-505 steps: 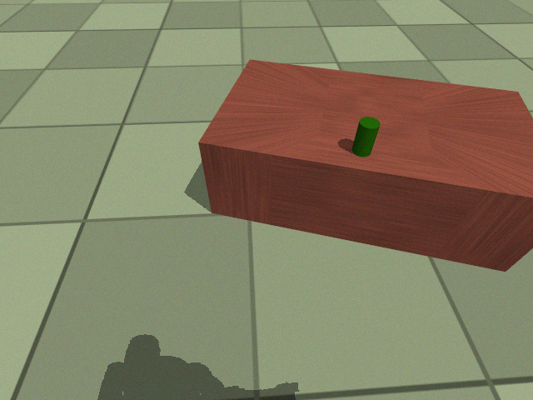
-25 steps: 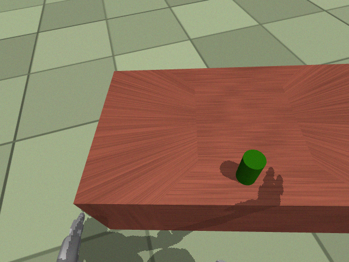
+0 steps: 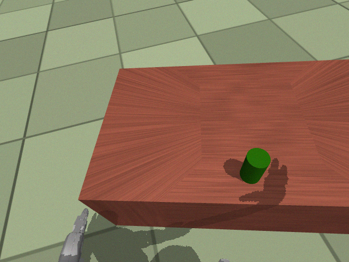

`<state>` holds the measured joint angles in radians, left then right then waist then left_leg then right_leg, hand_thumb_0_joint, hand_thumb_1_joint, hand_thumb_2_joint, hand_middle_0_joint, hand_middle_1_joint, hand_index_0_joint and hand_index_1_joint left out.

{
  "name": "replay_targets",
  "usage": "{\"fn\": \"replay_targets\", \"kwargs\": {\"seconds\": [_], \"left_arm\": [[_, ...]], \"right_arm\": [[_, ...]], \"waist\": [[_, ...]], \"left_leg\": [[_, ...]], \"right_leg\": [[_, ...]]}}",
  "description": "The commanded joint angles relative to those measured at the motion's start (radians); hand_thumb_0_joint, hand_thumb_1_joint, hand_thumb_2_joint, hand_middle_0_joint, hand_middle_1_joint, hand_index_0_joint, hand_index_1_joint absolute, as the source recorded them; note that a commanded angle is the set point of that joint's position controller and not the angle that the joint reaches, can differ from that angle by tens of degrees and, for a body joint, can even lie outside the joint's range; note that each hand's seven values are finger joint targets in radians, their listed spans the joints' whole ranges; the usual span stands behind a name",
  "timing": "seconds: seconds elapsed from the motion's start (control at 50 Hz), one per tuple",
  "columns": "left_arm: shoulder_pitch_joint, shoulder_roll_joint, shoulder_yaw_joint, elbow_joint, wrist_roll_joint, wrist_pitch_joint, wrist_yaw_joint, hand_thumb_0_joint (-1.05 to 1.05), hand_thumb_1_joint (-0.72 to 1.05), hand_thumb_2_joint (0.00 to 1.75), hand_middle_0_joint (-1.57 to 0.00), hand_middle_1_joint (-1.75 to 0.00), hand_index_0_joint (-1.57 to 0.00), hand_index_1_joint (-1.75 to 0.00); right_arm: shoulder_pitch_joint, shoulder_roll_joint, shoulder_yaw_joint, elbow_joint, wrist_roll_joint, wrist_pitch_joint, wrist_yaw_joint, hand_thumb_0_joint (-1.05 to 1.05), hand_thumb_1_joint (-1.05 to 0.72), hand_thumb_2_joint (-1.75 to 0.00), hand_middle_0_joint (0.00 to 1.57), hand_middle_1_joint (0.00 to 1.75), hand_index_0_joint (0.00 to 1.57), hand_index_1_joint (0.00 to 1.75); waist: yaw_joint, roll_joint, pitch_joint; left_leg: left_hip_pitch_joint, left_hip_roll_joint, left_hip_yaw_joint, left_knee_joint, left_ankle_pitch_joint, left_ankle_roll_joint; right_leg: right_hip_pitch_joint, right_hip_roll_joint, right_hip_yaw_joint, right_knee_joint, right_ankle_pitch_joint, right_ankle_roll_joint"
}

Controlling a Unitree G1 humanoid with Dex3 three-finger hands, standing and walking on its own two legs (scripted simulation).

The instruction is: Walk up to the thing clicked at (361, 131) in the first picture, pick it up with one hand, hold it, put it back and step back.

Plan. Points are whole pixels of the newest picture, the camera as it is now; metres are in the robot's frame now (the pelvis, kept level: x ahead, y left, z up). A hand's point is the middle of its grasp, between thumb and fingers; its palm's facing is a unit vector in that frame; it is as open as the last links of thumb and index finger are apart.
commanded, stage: approach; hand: right
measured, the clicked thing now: (253, 166) +0.46 -0.21 -0.22
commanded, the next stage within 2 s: close in in 0.70 s
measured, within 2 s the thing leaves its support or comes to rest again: neither
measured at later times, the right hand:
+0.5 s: hand (320, 172) +0.38 -0.34 -0.08, palm faces +0.21 +0.97 +0.09, open 17.7 cm
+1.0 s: hand (278, 181) +0.42 -0.29 -0.24, palm faces +0.21 +0.98 +0.06, open 17.7 cm
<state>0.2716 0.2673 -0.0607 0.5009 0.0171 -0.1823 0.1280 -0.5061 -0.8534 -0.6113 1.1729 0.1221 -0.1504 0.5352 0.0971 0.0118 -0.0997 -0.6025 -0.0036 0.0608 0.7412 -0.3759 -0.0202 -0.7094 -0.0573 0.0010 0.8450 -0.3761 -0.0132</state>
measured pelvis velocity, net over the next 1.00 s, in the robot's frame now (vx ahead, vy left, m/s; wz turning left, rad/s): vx -0.06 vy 0.00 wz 0.10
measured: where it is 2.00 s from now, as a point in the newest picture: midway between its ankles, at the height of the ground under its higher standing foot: outside the picture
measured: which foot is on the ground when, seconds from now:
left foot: down 0.00-1.00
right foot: down 0.00-1.00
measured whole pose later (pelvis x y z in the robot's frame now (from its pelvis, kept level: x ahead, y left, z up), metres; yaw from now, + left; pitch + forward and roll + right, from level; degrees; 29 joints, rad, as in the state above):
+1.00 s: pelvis -0.06 +0.00 -0.19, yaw +6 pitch +31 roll +9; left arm 0.43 0.32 0.08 -0.20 0.10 -0.19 -0.06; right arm -0.60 -0.74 -0.77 1.14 0.12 -0.66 0.37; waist 0.33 0.08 -0.15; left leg -1.54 -0.03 0.12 1.62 -0.63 -0.01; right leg -1.67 -0.09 0.10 1.72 -0.61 -0.01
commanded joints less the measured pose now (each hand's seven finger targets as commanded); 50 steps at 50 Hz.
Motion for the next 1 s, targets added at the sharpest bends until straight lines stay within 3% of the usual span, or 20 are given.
{"fn": "replay_targets", "kwargs": {"seconds": [0.0, 0.08, 0.14, 0.18, 0.26, 0.34, 0.42, 0.5, 0.58, 0.62, 0.66, 0.7, 0.76, 0.78, 0.8, 0.88, 0.92, 0.94, 0.96, 0.98], "left_arm": [[0.002, 0.193, 0.095, -0.158, -0.001, -0.053, 0.014, 0.00, -0.54, 0.05, -0.05, -0.05, -0.05, -0.05], [0.011, 0.130, 0.041, -0.137, -0.004, -0.058, 0.001, 0.00, -0.56, 0.05, -0.05, -0.04, -0.04, -0.05], [-0.012, 0.173, 0.084, -0.191, 0.001, -0.074, -0.002, 0.00, -0.56, 0.05, -0.05, -0.04, -0.03, -0.05], [-0.025, 0.158, 0.067, -0.185, 0.006, -0.082, -0.010, 0.00, -0.57, 0.06, -0.04, -0.04, -0.03, -0.05], [0.000, 0.192, 0.097, -0.272, 0.014, -0.104, -0.024, 0.00, -0.58, 0.06, -0.04, -0.04, -0.03, -0.05], [0.069, 0.228, 0.131, -0.412, 0.021, -0.109, -0.040, 0.00, -0.58, 0.07, -0.04, -0.04, -0.03, -0.05], [0.152, 0.233, 0.172, -0.502, 0.033, -0.100, -0.056, 0.00, -0.57, 0.06, -0.04, -0.04, -0.03, -0.05], [0.145, 0.162, 0.140, -0.448, 0.056, -0.090, -0.081, 0.00, -0.56, 0.06, -0.04, -0.03, -0.03, -0.04], [0.056, 0.211, 0.179, -0.605, 0.075, -0.109, -0.092, 0.00, -0.55, 0.06, -0.04, -0.03, -0.03, -0.04], [0.060, 0.247, 0.215, -0.657, 0.081, -0.106, -0.094, 0.00, -0.56, 0.06, -0.04, -0.03, -0.03, -0.05], [0.075, 0.287, 0.248, -0.684, 0.078, -0.105, -0.101, 0.00, -0.56, 0.06, -0.04, -0.04, -0.03, -0.05], [0.083, 0.336, 0.288, -0.777, 0.070, -0.107, -0.106, 0.00, -0.57, 0.06, -0.05, -0.04, -0.04, -0.05], [0.241, 0.260, 0.273, -0.670, 0.064, -0.089, -0.140, 0.00, -0.56, 0.05, -0.05, -0.04, -0.04, -0.05], [0.252, 0.246, 0.264, -0.676, 0.061, -0.090, -0.147, 0.00, -0.55, 0.05, -0.05, -0.04, -0.04, -0.05], [0.242, 0.242, 0.262, -0.707, 0.061, -0.093, -0.154, 0.00, -0.56, 0.05, -0.05, -0.05, -0.05, -0.05], [0.202, 0.278, 0.311, -0.879, 0.062, -0.091, -0.161, 0.00, -0.56, 0.05, -0.05, -0.04, -0.04, -0.05], [0.159, 0.327, 0.360, -0.963, 0.063, -0.079, -0.153, 0.00, -0.56, 0.06, -0.04, -0.04, -0.04, -0.05], [0.181, 0.338, 0.384, -0.948, 0.060, -0.069, -0.149, 0.00, -0.56, 0.06, -0.04, -0.04, -0.04, -0.05], [0.192, 0.331, 0.377, -0.915, 0.059, -0.055, -0.151, 0.00, -0.55, 0.05, -0.04, -0.05, -0.04, -0.05], [0.216, 0.325, 0.375, -0.922, 0.055, -0.046, -0.148, 0.00, -0.55, 0.05, -0.04, -0.05, -0.04, -0.05]], "right_arm": [[-0.284, -0.421, -0.066, -0.193, 0.029, -0.062, -0.003, 0.00, 0.59, -0.04, 0.04, 0.05, 0.05, 0.05], [-0.302, -0.397, -0.059, -0.145, 0.037, -0.099, 0.008, 0.00, 0.61, -0.05, 0.04, 0.06, 0.05, 0.06], [-0.288, -0.346, -0.047, -0.110, 0.063, -0.141, 0.025, 0.00, 0.61, -0.05, 0.03, 0.06, 0.05, 0.06], [-0.317, -0.304, -0.036, -0.077, 0.085, -0.186, 0.042, 0.00, 0.61, -0.06, 0.03, 0.06, 0.05, 0.06], [-0.301, -0.252, -0.058, -0.054, 0.142, -0.293, 0.063, 0.00, 0.61, -0.05, 0.04, 0.05, 0.05, 0.05], [-0.243, -0.243, -0.102, -0.042, 0.159, -0.367, 0.063, 0.00, 0.61, -0.04, 0.04, 0.05, 0.05, 0.05], [-0.248, -0.306, -0.191, -0.116, 0.143, -0.432, 0.030, 0.00, 0.61, -0.03, 0.04, 0.05, 0.05, 0.05], [-0.315, -0.328, -0.203, -0.134, 0.094, -0.500, -0.016, 0.00, 0.61, -0.02, 0.05, 0.05, 0.06, 0.05], [-0.360, -0.361, -0.221, -0.223, 0.047, -0.564, -0.037, 0.00, 0.61, -0.02, 0.06, 0.05, 0.06, 0.05], [-0.342, -0.289, -0.194, -0.156, 0.047, -0.567, -0.038, 0.00, 0.61, -0.04, 0.05, 0.05, 0.05, 0.05], [-0.297, -0.196, -0.156, -0.037, 0.061, -0.556, -0.034, 0.00, 0.61, -0.05, 0.04, 0.06, 0.05, 0.06], [-0.306, -0.271, -0.199, -0.065, 0.063, -0.555, -0.050, 0.00, 0.61, -0.06, 0.03, 0.06, 0.04, 0.06], [-0.258, -0.191, -0.160, 0.006, 0.055, -0.538, -0.067, 0.00, 0.61, -0.06, 0.03, 0.06, 0.04, 0.06], [-0.263, -0.225, -0.186, -0.027, 0.049, -0.545, -0.079, 0.00, 0.61, -0.06, 0.03, 0.06, 0.04, 0.06], [-0.269, -0.266, -0.212, -0.060, 0.039, -0.552, -0.091, 0.00, 0.61, -0.03, 0.04, 0.05, 0.05, 0.05], [-0.420, -0.252, -0.206, -0.272, 0.018, -0.590, -0.136, 0.00, 0.61, -0.03, 0.05, 0.05, 0.05, 0.05], [-0.449, -0.237, -0.174, -0.338, -0.006, -0.581, -0.167, 0.00, 0.61, -0.03, 0.04, 0.05, 0.04, 0.05], [-0.410, -0.134, -0.107, -0.228, -0.015, -0.552, -0.170, 0.00, 0.61, -0.04, 0.03, 0.05, 0.04, 0.05], [-0.374, -0.051, -0.059, -0.169, -0.021, -0.527, -0.178, 0.00, 0.61, -0.04, 0.03, 0.05, 0.04, 0.05], [-0.401, -0.086, -0.080, -0.256, -0.027, -0.519, -0.195, 0.00, 0.61, -0.04, 0.03, 0.06, 0.04, 0.06]], "waist": [[-0.029, -0.216, -0.324], [-0.011, -0.172, -0.260], [0.020, -0.135, -0.267], [0.028, -0.146, -0.263], [0.058, -0.149, -0.376], [0.074, -0.146, -0.436], [0.070, -0.200, -0.481], [0.047, -0.307, -0.413], [0.079, -0.386, -0.598], [0.118, -0.381, -0.626], [0.168, -0.314, -0.553], [0.164, -0.343, -0.607], [0.194, -0.328, -0.485], [0.184, -0.332, -0.484], [0.172, -0.337, -0.511], [0.187, -0.440, -0.688], [0.183, -0.479, -0.746], [0.224, -0.453, -0.638], [0.223, -0.436, -0.558], [0.204, -0.452, -0.582]], "left_leg": [[0.044, -0.029, -0.008, -0.060, 0.251, 0.049], [0.000, -0.025, -0.021, -0.044, 0.212, 0.044], [-0.056, -0.022, -0.027, -0.005, 0.196, 0.040], [-0.143, -0.028, -0.022, 0.045, 0.152, 0.042], [-0.241, -0.036, -0.018, 0.151, 0.154, 0.036], [-0.297, -0.047, -0.013, 0.238, 0.158, 0.036], [-0.319, -0.045, -0.019, 0.305, 0.162, 0.041], [-0.467, -0.045, -0.028, 0.406, 0.076, 0.052], [-0.524, -0.047, -0.020, 0.494, 0.085, 0.058], [-0.538, -0.052, -0.010, 0.517, 0.102, 0.057], [-0.599, -0.061, 0.012, 0.540, 0.046, 0.058], [-0.636, -0.061, 0.011, 0.563, 0.016, 0.064], [-0.713, -0.065, 0.014, 0.612, -0.016, 0.062], [-0.738, -0.066, 0.015, 0.641, -0.015, 0.062], [-0.741, -0.064, 0.013, 0.662, 0.000, 0.063], [-0.783, -0.060, 0.029, 0.724, -0.018, 0.069], [-0.785, -0.060, 0.036, 0.720, -0.045, 0.069], [-0.829, -0.061, 0.041, 0.709, -0.086, 0.067], [-0.848, -0.062, 0.043, 0.705, -0.123, 0.067], [-0.836, -0.059, 0.041, 0.698, -0.130, 0.069]], "right_leg": [[0.328, 0.010, 0.050, -0.098, 0.399, 0.010], [0.234, 0.021, 0.040, -0.083, 0.261, -0.007], [0.193, 0.021, 0.042, -0.037, 0.227, -0.014], [0.160, 0.018, 0.052, 0.000, 0.204, -0.007], [0.146, 0.015, 0.070, 0.117, 0.265, -0.004], [0.091, 0.015, 0.081, 0.205, 0.333, -0.003], [0.035, 0.020, 0.077, 0.265, 0.337, 0.000], [-0.095, 0.009, 0.070, 0.343, 0.238, 0.014], [-0.074, -0.006, 0.080, 0.434, 0.243, 0.024], [-0.092, -0.008, 0.091, 0.473, 0.259, 0.017], [-0.189, -0.015, 0.113, 0.497, 0.194, 0.013], [-0.183, -0.020, 0.124, 0.512, 0.165, 0.018], [-0.324, -0.015, 0.115, 0.571, 0.082, 0.011], [-0.354, -0.015, 0.113, 0.595, 0.083, 0.010], [-0.366, -0.014, 0.109, 0.619, 0.097, 0.010], [-0.242, -0.025, 0.146, 0.622, 0.108, 0.028], [-0.178, -0.030, 0.158, 0.602, 0.085, 0.031], [-0.217, -0.031, 0.164, 0.592, 0.013, 0.033], [-0.275, -0.029, 0.170, 0.571, -0.059, 0.033], [-0.276, -0.025, 0.169, 0.557, -0.090, 0.035]]}}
